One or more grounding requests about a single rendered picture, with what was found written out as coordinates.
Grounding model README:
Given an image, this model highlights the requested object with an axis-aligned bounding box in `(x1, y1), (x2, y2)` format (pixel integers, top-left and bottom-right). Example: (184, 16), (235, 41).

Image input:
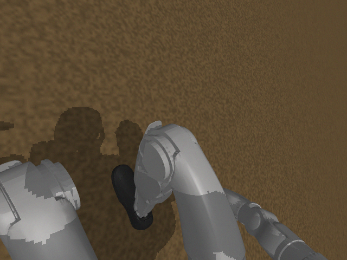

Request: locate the right robot hand
(223, 188), (250, 221)

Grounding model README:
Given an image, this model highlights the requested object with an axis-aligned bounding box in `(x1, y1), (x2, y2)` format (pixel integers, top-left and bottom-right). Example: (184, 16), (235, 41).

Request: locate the right robot foot
(111, 165), (153, 230)

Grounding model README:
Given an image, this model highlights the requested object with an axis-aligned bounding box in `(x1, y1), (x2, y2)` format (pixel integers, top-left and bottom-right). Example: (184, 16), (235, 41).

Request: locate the right robot arm
(237, 201), (328, 260)

